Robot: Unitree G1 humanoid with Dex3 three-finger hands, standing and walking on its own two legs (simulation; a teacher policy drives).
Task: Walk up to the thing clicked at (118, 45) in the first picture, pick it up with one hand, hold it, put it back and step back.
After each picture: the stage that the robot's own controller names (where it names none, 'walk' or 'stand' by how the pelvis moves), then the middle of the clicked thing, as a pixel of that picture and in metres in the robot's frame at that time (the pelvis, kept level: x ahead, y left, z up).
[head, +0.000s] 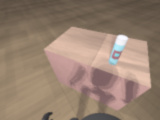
stand; (116, 51) +0.56 -0.18 +0.08
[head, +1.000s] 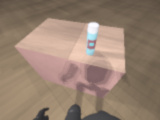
walk; (91, 41) +0.58 +0.06 +0.11
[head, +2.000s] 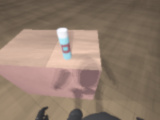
stand; (65, 45) +0.54 +0.23 +0.13
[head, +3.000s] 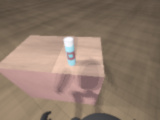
walk; (70, 52) +0.53 +0.20 +0.08
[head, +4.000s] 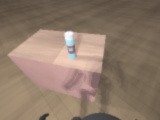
stand; (71, 46) +0.59 +0.22 +0.09
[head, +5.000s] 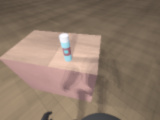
stand; (66, 48) +0.57 +0.23 +0.08
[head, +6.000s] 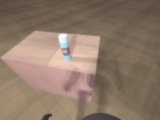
stand; (65, 48) +0.58 +0.25 +0.08
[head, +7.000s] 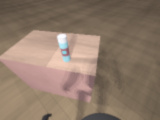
stand; (64, 49) +0.56 +0.25 +0.08
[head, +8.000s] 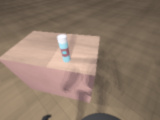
rise first; (64, 49) +0.57 +0.25 +0.08
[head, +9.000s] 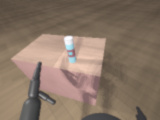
rise first; (70, 50) +0.57 +0.24 +0.08
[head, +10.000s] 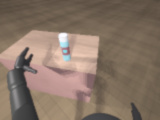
go down; (65, 48) +0.59 +0.23 +0.08
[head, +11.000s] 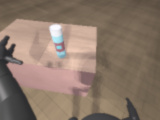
go down; (59, 43) +0.55 +0.23 +0.10
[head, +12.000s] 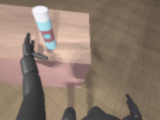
close in; (47, 32) +0.56 +0.25 +0.14
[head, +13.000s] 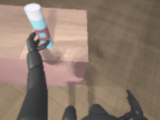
close; (42, 30) +0.57 +0.25 +0.15
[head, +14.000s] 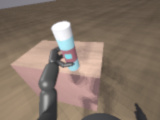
lift; (68, 50) +0.31 +0.13 +0.31
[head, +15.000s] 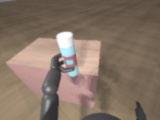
hold; (69, 57) +0.33 +0.14 +0.25
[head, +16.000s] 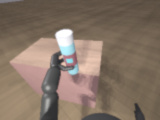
hold; (69, 55) +0.32 +0.14 +0.26
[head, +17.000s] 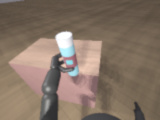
hold; (69, 57) +0.32 +0.14 +0.25
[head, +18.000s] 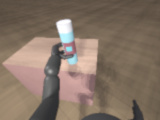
crouch; (69, 45) +0.41 +0.14 +0.27
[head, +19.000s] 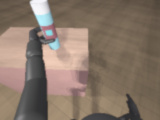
crouch; (48, 28) +0.51 +0.21 +0.27
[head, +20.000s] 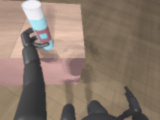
lower; (42, 31) +0.54 +0.21 +0.16
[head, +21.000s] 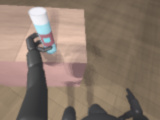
lower; (46, 35) +0.53 +0.21 +0.15
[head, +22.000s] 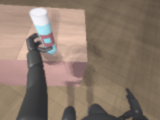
lower; (46, 35) +0.53 +0.21 +0.15
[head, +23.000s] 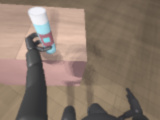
lower; (45, 35) +0.53 +0.22 +0.15
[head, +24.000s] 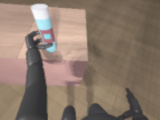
open; (46, 32) +0.55 +0.22 +0.15
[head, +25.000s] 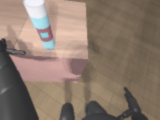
sink last; (43, 29) +0.53 +0.22 +0.15
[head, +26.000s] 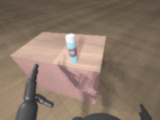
sink last; (72, 49) +0.55 +0.21 +0.12
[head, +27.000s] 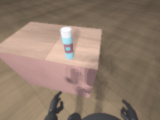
stand; (68, 45) +0.54 +0.20 +0.12
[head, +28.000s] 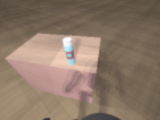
stand; (69, 52) +0.55 +0.21 +0.08
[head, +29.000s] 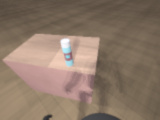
stand; (67, 53) +0.54 +0.22 +0.08
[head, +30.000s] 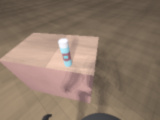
stand; (66, 54) +0.52 +0.23 +0.08
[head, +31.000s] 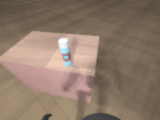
stand; (66, 54) +0.51 +0.23 +0.08
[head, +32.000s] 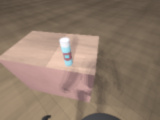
stand; (67, 53) +0.52 +0.22 +0.07
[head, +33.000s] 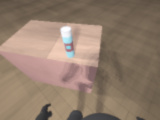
walk; (68, 44) +0.55 +0.21 +0.09
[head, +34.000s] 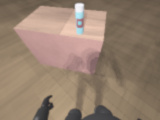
walk; (79, 20) +0.82 +0.15 +0.11
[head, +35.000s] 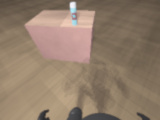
stand; (73, 14) +1.16 +0.29 +0.11
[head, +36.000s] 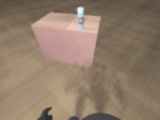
stand; (80, 19) +1.15 +0.18 +0.09
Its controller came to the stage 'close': yes
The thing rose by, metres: 0.20
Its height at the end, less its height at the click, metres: +0.00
